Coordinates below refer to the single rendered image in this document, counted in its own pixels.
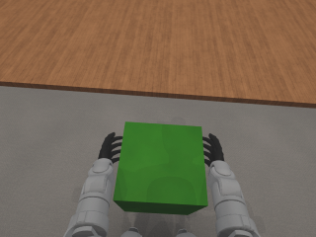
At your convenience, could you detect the robot left hand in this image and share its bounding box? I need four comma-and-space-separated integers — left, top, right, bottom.
98, 132, 123, 164

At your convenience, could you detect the carton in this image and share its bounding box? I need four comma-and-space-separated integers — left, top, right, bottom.
113, 121, 208, 215

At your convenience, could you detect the robot shin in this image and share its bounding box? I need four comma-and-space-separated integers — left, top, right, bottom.
177, 229, 188, 235
128, 227, 139, 233

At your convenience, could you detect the left robot forearm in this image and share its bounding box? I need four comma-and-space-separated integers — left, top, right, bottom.
63, 158, 115, 237

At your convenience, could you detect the left robot shin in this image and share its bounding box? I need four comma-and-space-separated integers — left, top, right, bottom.
128, 227, 139, 233

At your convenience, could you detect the robot right hand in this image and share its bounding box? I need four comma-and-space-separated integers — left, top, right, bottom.
202, 133, 224, 167

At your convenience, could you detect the right robot forearm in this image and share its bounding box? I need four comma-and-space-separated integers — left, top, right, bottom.
207, 160, 261, 237

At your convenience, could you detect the right robot shin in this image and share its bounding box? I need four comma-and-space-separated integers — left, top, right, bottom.
177, 229, 188, 235

